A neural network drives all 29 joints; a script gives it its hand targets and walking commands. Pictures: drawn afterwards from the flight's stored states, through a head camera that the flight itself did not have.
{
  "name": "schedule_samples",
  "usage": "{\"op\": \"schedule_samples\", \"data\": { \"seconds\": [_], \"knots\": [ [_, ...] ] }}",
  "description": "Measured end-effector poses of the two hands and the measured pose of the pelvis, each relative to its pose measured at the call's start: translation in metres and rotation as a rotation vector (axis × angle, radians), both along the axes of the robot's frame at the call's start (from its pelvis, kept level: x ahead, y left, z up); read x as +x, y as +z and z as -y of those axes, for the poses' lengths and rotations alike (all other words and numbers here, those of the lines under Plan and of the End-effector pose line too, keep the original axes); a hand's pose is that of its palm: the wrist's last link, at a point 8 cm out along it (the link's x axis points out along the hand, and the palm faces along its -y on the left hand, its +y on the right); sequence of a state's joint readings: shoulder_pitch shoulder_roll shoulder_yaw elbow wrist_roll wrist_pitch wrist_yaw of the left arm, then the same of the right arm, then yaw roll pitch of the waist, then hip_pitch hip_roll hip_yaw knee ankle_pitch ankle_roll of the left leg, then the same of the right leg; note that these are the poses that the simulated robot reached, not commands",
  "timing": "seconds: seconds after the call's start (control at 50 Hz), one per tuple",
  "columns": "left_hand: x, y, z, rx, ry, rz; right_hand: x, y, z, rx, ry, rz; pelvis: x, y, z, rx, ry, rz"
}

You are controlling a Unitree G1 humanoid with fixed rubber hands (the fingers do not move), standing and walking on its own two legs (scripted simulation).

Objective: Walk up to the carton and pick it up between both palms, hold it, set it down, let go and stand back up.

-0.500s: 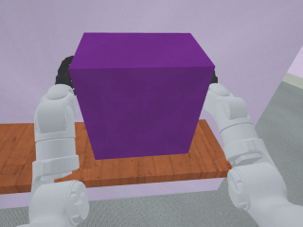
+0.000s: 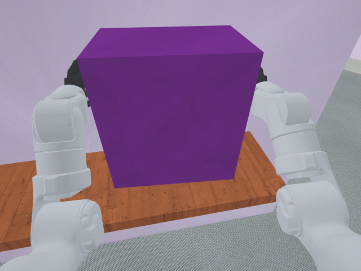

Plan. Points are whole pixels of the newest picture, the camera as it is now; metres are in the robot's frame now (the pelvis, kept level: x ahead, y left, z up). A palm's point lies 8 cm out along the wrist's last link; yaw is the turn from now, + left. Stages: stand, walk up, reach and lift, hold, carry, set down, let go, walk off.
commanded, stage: reach and lift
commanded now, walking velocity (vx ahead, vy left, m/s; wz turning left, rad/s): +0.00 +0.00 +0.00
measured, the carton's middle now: (171, 108) +0.38 -0.02 +0.23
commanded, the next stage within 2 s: hold in 0.40 s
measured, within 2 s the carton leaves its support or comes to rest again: neither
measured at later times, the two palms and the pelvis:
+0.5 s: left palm (43, 104) +0.31 +0.18 +0.30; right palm (253, 81) +0.35 -0.16 +0.30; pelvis -0.03 -0.03 +0.00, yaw +1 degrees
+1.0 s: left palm (70, 112) +0.34 +0.16 +0.26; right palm (257, 92) +0.36 -0.18 +0.26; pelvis -0.02 +0.00 +0.00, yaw -1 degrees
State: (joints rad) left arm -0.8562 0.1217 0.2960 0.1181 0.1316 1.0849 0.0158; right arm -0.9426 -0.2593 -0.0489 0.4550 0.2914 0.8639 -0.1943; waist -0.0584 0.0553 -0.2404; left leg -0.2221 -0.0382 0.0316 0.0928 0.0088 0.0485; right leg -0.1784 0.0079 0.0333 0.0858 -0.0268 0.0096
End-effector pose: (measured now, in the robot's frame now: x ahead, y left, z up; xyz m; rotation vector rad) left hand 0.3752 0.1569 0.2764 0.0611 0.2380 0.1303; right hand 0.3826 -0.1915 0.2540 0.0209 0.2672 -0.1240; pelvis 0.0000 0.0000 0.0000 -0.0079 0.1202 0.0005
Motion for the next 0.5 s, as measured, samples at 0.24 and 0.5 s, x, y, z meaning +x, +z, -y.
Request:
{"op": "schedule_samples", "data": {
  "seconds": [0.24,0.5],
  "knots": [
    [-0.038,0.010,-0.008,-0.184,0.045,0.050,-0.027,0.041,-0.008,-0.075,0.022,0.042,0.000,0.002,0.024,0.006,-0.025,0.119],
    [-0.063,0.022,-0.028,-0.111,0.077,0.074,-0.037,0.043,-0.028,0.004,0.057,0.058,-0.030,-0.001,0.033,0.006,0.023,0.094]
  ]
}}
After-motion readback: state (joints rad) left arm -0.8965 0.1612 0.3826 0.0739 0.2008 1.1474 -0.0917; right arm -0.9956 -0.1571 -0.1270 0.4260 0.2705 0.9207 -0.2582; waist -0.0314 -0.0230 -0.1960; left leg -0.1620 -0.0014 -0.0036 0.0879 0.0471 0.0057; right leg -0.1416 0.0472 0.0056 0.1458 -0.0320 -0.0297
